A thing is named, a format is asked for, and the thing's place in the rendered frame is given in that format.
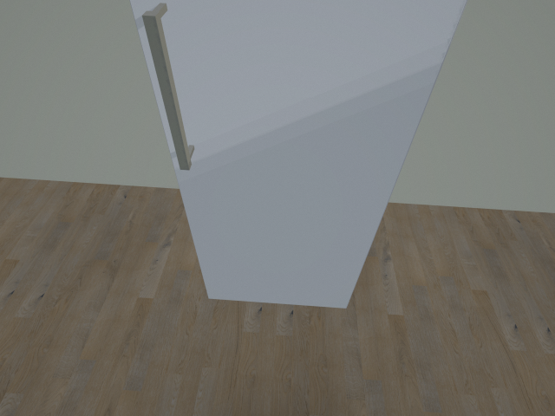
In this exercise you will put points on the handle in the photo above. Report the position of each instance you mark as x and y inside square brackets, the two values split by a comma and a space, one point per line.
[158, 46]

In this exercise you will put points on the fridge door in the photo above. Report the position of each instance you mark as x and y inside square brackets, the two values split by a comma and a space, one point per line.
[301, 113]

